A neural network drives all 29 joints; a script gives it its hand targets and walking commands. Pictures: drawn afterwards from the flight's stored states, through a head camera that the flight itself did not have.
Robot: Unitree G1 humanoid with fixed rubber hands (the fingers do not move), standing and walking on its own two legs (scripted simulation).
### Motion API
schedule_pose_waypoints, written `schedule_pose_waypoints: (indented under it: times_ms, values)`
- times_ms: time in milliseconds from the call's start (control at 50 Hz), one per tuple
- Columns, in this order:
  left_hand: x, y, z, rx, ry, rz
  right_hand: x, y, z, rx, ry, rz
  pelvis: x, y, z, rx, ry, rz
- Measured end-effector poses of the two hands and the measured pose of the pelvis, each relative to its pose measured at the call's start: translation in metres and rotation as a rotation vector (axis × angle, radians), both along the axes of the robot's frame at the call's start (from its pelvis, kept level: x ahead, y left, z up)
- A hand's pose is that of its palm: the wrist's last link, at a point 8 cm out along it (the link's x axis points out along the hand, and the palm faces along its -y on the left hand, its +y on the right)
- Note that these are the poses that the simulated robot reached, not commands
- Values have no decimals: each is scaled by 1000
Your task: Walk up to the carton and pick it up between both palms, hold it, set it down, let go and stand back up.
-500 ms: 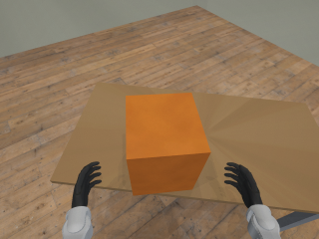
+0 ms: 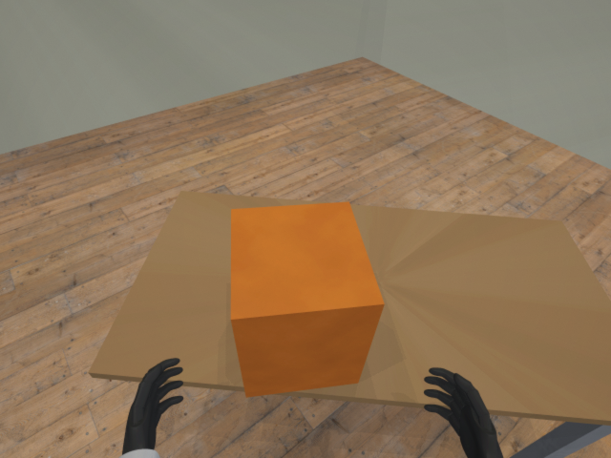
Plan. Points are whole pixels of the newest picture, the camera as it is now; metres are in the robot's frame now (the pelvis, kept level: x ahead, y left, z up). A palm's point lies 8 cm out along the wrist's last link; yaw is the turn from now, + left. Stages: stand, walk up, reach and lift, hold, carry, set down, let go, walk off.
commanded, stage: set down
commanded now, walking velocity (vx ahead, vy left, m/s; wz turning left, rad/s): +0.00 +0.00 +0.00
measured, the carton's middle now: (297, 300) +0.41 +0.04 -0.06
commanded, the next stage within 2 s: let go in 1.86 s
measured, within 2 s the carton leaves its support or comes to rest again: neither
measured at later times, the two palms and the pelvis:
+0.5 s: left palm (139, 437) +0.18 +0.23 -0.05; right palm (475, 450) +0.19 -0.20 -0.05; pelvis +0.02 +0.00 +0.01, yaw +0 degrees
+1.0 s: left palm (136, 437) +0.18 +0.24 -0.06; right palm out of the picture +0.17 -0.19 -0.05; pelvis +0.02 +0.02 +0.01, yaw -2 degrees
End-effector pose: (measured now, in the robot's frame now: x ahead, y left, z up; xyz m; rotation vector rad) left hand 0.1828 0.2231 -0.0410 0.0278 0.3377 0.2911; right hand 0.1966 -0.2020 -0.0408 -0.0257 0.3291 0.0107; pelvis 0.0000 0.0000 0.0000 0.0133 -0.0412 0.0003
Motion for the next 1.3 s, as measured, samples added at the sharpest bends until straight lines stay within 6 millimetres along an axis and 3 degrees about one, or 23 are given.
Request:
schedule_pose_waypoints:
  times_ms: [240, 380, 620, 1000, 1300]
  values:
    - [-6, -5, -12, -18, 51, -12, -12, -8, -3, -27, 58, -15, 6, -5, 0, 5, -26, 3]
    - [-2, -1, -13, -13, 84, -29, -11, -1, -5, -31, 80, -19, 12, -4, 2, 6, -31, 1]
    - [-9, 11, -11, -2, 166, -61, -14, 2, -4, -41, 110, -57, 22, 9, 9, -3, -53, -8]
    - [-1, 14, -17, -4, 266, -123, -23, 10, -7, -78, 217, -67, 19, 25, 13, -9, -48, -33]
    - [-8, 24, -17, 22, 359, -148, -26, 15, -13, -89, 279, -80, 21, 34, 15, -16, -52, -38]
